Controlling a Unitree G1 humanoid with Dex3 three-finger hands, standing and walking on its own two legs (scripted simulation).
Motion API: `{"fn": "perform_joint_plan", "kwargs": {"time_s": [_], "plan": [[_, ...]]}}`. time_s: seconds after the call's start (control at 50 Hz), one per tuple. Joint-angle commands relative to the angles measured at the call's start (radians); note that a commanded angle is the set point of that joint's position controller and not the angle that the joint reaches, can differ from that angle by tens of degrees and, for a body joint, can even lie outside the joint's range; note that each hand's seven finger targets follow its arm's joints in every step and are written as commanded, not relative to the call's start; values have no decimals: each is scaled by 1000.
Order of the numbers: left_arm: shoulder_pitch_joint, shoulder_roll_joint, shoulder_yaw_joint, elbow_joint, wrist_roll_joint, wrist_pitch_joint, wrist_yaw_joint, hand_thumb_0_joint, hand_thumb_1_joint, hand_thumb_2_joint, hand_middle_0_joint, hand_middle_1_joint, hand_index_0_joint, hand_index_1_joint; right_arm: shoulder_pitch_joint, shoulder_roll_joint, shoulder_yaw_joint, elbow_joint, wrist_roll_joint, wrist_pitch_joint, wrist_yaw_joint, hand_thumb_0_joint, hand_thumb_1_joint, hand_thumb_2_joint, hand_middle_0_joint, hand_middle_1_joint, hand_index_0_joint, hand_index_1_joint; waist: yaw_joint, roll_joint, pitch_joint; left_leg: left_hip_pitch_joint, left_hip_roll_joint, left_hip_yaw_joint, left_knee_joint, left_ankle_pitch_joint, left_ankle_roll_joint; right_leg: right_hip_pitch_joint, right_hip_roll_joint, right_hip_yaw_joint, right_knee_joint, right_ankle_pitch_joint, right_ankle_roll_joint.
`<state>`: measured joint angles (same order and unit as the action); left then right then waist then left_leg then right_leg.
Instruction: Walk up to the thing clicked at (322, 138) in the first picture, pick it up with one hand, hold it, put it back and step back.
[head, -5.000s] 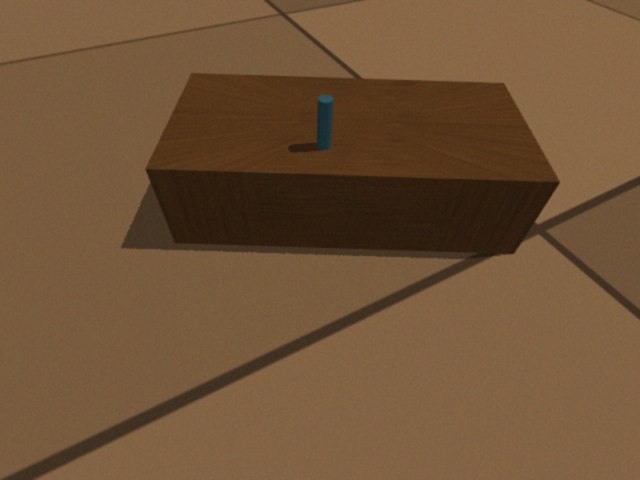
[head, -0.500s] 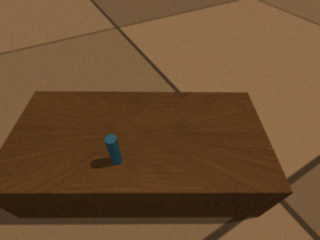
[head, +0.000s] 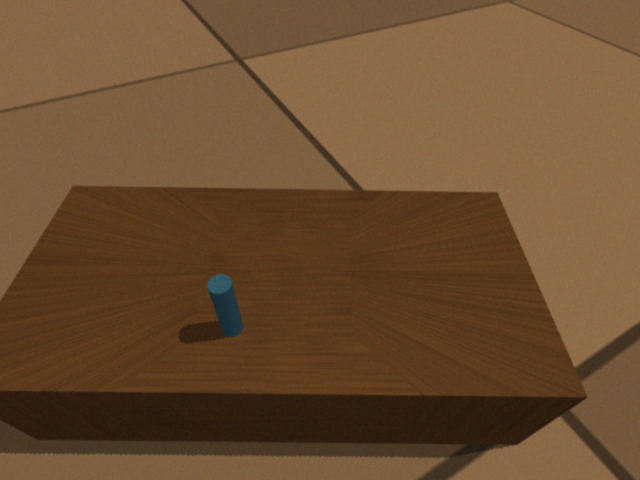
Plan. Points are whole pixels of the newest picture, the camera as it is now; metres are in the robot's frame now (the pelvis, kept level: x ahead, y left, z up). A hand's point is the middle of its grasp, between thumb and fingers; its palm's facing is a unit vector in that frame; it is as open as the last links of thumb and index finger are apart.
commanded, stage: stand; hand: left
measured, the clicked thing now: (226, 307) +0.52 +0.22 -0.30
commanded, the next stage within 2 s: go down in 1.74 s
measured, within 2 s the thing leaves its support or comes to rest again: neither
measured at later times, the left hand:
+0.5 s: hand out of the picture +0.07 +0.24 -0.15, palm faces -0.02 -0.94 -0.34, open 7.3 cm
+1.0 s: hand out of the picture +0.07 +0.24 -0.16, palm faces -0.02 -0.94 -0.34, open 7.3 cm
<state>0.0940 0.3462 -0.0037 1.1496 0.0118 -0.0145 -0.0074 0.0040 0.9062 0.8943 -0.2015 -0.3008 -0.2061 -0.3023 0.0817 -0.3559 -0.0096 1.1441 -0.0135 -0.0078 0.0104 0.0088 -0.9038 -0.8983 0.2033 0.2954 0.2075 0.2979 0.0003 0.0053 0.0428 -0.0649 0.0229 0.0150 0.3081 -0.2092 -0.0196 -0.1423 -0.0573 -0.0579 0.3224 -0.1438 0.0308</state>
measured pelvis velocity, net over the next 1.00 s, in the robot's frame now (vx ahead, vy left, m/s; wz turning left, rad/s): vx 0.00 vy -0.01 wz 0.00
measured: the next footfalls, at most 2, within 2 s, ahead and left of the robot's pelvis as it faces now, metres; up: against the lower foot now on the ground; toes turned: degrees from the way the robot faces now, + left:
none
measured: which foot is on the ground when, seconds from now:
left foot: down 0.00-1.00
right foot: down 0.00-1.00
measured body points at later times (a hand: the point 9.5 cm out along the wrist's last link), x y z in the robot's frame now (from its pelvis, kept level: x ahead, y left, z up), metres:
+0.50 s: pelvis +0.00 -0.01 +0.00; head +0.00 -0.01 +0.45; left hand +0.07 +0.29 -0.13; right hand +0.07 -0.31 -0.14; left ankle -0.03 +0.13 -0.75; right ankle +0.02 -0.14 -0.75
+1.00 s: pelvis +0.00 -0.01 +0.00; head +0.01 -0.01 +0.45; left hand +0.07 +0.29 -0.13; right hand +0.07 -0.31 -0.14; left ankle -0.03 +0.13 -0.75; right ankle +0.02 -0.14 -0.75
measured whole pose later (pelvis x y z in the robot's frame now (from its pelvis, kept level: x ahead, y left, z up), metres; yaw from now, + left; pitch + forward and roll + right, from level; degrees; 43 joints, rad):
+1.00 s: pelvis +0.00 -0.01 +0.00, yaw +0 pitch -2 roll +0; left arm 0.11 0.35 0.00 1.14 0.01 -0.01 -0.01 0.00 0.91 0.89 -0.20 -0.30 -0.21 -0.30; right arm 0.12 -0.36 0.00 1.14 -0.02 -0.01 0.01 0.01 -0.90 -0.90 0.20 0.30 0.21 0.30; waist 0.00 0.01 0.04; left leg -0.07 0.04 0.01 0.31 -0.21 -0.03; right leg -0.15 -0.04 -0.06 0.33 -0.15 0.02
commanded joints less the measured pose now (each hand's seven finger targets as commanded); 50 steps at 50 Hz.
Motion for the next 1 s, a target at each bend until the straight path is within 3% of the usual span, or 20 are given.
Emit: {"fn": "perform_joint_plan", "kwargs": {"time_s": [0.0,0.14,0.26,0.7,0.88,0.98], "plan": [[-46,215,40,-63,-2,-18,14,0,900,900,-200,-300,-200,-300,-43,-218,-35,-61,7,-20,-15,0,-900,-900,200,300,200,300,-1,4,-95,-29,120,-76,-40,212,27,81,-99,89,-31,188,-40],[-47,221,41,-62,-3,-14,15,0,900,900,-200,-300,-200,-300,-36,-213,-33,-60,4,-17,-15,0,-900,-900,200,300,200,300,-2,-4,-74,-51,114,-78,-62,132,23,63,-90,87,-45,91,-37],[-49,225,44,-67,-3,-17,13,0,900,900,-200,-300,-200,-300,-22,-212,-31,-60,3,-20,-14,0,-900,-900,200,300,200,300,-2,-3,-78,-55,114,-73,-55,151,26,80,-97,96,-40,140,-43],[-37,223,44,-66,-4,-13,11,0,899,900,-200,-300,-200,-300,-3,-214,-29,-62,1,-18,-14,0,-900,-900,200,300,200,300,6,-2,-58,-76,112,-80,-60,87,26,59,-87,97,-52,32,-43],[-31,220,43,-66,-2,-14,11,0,899,900,-200,-300,-200,-300,-6,-215,-27,-68,3,-19,-16,0,-900,-900,200,300,200,300,5,-10,-78,-45,118,-79,-47,142,30,59,-91,95,-37,118,-45],[-34,228,45,-66,-3,-14,11,0,899,900,-200,-300,-200,-300,4,-209,-24,-65,3,-21,-17,0,-900,-900,200,300,200,300,1,-8,-74,-47,118,-77,-58,141,24,59,-91,97,-34,118,-48]]}}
